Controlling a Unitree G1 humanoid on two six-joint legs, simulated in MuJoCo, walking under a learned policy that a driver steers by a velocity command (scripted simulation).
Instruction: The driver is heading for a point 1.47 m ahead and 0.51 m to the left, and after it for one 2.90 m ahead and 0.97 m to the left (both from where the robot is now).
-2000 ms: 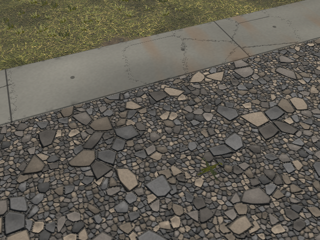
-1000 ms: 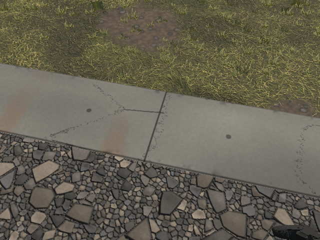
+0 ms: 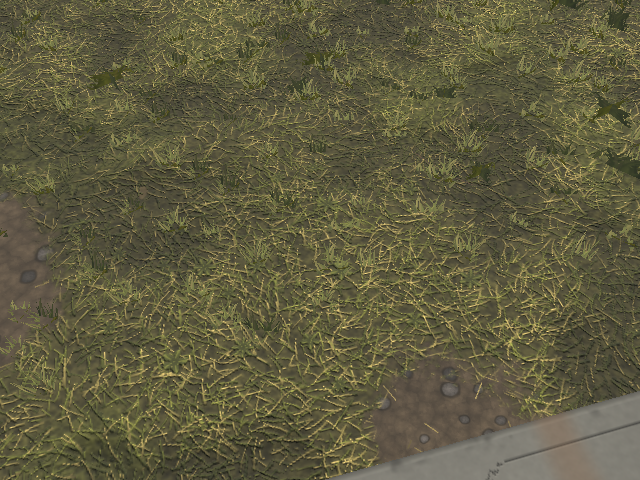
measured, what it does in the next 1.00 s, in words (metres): goes down, turning left: left foot, then right foot 0.11 m lower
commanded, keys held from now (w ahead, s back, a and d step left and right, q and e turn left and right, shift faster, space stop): w+q+shift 0.60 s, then w+shift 0.32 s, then w+e+shift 0.08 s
